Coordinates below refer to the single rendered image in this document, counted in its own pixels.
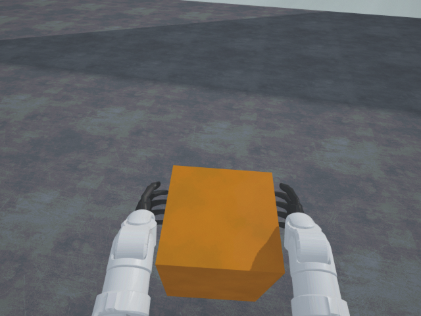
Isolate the carton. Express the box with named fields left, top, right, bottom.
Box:
left=155, top=165, right=285, bottom=302

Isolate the right robot hand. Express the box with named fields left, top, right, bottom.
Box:
left=274, top=183, right=304, bottom=228

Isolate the right robot forearm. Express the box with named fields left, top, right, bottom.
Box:
left=284, top=213, right=350, bottom=316

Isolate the left robot hand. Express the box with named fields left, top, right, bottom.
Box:
left=135, top=181, right=168, bottom=225

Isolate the left robot forearm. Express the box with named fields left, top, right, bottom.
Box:
left=92, top=209, right=157, bottom=316

